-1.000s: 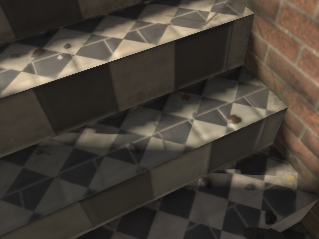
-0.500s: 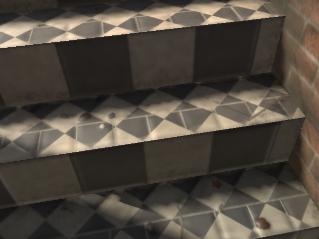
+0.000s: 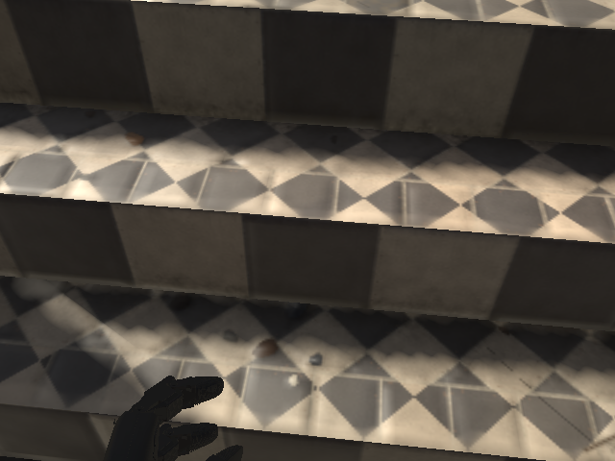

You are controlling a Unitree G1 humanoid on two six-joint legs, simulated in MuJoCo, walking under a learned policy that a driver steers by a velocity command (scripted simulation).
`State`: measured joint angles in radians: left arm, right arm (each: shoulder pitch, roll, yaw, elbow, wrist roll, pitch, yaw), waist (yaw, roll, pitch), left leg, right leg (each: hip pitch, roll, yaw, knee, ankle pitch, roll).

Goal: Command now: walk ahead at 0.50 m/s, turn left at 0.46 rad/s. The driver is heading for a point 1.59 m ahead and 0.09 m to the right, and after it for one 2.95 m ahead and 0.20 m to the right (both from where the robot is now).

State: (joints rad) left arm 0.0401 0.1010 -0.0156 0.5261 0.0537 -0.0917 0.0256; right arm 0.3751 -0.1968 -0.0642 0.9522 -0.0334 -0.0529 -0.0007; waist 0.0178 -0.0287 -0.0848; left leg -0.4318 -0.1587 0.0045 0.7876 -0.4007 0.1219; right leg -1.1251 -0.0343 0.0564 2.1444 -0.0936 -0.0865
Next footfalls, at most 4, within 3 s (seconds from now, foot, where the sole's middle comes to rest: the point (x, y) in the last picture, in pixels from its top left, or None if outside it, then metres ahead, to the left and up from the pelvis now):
0.24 right None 0.29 -0.13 -0.53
0.72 left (265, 359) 0.54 0.10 -0.33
1.18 right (374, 175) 0.76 -0.06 -0.12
1.64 left None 1.04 0.15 0.08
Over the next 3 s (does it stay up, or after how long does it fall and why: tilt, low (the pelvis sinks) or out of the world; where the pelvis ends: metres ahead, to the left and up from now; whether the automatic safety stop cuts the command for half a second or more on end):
stays up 1.65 -0.04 0.86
